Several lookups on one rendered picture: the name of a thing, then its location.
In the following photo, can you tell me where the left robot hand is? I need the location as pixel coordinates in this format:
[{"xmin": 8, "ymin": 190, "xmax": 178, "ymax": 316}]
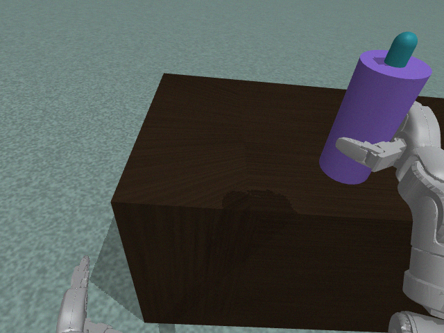
[{"xmin": 56, "ymin": 255, "xmax": 123, "ymax": 333}]

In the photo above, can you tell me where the bottle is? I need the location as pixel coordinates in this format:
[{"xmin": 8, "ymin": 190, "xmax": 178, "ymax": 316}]
[{"xmin": 319, "ymin": 32, "xmax": 432, "ymax": 185}]

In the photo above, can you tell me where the right robot hand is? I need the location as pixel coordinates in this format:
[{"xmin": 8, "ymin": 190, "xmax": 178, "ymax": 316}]
[{"xmin": 335, "ymin": 101, "xmax": 441, "ymax": 172}]

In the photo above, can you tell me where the right robot arm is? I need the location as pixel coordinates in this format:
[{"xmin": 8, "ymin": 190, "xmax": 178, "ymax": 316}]
[{"xmin": 388, "ymin": 146, "xmax": 444, "ymax": 333}]

